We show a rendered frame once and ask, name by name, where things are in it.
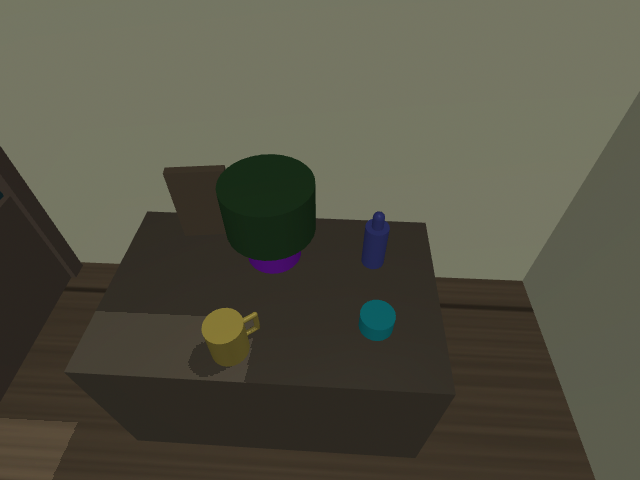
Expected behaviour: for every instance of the bed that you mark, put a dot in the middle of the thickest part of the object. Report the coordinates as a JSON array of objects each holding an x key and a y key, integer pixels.
[{"x": 36, "y": 264}]

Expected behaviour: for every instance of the potted plant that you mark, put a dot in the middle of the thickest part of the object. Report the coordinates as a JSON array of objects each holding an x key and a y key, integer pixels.
[{"x": 268, "y": 207}]

